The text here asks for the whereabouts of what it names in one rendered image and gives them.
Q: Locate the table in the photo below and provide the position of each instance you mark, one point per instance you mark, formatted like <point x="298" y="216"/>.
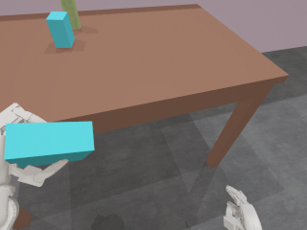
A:
<point x="132" y="66"/>

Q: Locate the robot left forearm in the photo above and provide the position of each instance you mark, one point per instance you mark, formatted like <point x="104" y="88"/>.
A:
<point x="9" y="207"/>

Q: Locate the right robot hand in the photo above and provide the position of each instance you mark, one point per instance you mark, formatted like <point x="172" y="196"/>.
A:
<point x="245" y="215"/>

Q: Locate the sponge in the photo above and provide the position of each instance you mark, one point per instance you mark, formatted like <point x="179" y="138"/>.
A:
<point x="37" y="144"/>

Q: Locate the left robot hand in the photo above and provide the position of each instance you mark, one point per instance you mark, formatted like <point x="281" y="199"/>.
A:
<point x="15" y="114"/>

